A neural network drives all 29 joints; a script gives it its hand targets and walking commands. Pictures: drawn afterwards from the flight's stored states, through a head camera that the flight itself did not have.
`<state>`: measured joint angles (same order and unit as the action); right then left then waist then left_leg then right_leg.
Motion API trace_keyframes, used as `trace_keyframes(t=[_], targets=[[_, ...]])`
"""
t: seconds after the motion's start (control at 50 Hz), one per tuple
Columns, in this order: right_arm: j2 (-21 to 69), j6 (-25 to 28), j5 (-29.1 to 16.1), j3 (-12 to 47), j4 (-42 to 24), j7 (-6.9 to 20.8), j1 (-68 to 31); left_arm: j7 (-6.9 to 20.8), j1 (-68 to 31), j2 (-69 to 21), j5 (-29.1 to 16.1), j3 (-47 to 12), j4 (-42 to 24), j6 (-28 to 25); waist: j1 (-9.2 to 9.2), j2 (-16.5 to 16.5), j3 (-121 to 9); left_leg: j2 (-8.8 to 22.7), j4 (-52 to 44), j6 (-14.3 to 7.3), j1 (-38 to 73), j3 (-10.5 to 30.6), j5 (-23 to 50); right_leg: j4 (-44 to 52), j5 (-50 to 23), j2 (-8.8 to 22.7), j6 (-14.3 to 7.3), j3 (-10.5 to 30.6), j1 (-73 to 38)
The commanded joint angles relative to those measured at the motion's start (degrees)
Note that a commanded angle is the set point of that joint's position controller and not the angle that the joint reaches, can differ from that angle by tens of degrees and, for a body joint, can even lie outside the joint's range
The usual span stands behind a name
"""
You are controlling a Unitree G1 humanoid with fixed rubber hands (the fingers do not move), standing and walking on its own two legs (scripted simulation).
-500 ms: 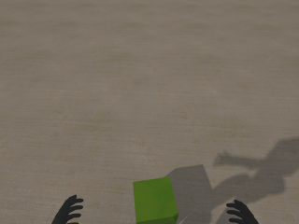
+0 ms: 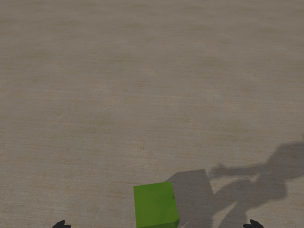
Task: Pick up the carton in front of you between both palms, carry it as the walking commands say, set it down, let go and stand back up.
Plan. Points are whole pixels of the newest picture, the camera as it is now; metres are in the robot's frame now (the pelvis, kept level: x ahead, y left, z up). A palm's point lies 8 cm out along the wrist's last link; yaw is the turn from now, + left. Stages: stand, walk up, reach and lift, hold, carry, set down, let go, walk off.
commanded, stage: stand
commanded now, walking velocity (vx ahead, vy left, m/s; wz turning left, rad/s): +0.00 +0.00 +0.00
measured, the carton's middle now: (154, 210) +0.39 -0.01 -0.65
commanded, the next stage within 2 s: none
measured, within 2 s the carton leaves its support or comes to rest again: neither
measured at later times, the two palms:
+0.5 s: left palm out of the picture +0.08 +0.29 -0.10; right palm out of the picture +0.08 -0.29 -0.09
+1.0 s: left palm out of the picture +0.06 +0.29 -0.10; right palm out of the picture +0.05 -0.30 -0.10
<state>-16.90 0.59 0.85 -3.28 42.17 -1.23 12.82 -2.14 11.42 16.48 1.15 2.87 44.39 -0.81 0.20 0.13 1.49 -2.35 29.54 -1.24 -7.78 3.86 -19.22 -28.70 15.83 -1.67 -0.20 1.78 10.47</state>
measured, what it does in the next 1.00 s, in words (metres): stands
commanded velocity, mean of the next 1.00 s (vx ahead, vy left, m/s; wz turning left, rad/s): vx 0.00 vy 0.00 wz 0.00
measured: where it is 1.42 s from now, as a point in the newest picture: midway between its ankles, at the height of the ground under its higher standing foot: outside the picture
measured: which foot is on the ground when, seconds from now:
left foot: down 0.00-1.00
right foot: down 0.00-1.00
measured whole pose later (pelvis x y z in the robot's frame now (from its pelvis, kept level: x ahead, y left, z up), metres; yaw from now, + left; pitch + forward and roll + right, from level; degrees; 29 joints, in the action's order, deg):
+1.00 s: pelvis -0.03 +0.00 +0.01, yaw -1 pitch -4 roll +0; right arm -19.2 1.3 -0.1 -1.5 54.4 -1.5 10.4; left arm -1.8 10.1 19.0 0.1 1.5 55.8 -1.3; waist 0.0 -0.2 2.5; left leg -2.3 22.4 -0.9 -5.7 3.2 -13.1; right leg -22.3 9.8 -1.4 -0.2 2.6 8.9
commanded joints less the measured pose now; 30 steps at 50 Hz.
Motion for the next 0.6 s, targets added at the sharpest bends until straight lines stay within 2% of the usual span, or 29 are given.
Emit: trace_keyframes(t=[0.0, 0.58], targets=[[-8.39, 0.81, -0.07, -1.95, -2.9, -0.37, -0.91, -0.28, -1.31, 7.74, -0.05, 1.74, -2.75, -0.81, -0.03, 0.34, -1.7, 5.74, -5.04, 0.77, -3.35, 4.37, 16.63, 3.01, -14.98, 5.16, -0.6, 4.33, -3.41], [-10.14, 1.2, -0.66, -0.41, 5.73, -0.44, -2.88, 0.0, -1.94, 10.07, -0.79, 0.73, 5.67, -1.04, -0.19, -0.01, 0.7, 6.87, -10.69, 0.22, -3.14, 5.51, 8.38, 8.11, -9.26, 6.67, -0.48, 6.45, -3.24]])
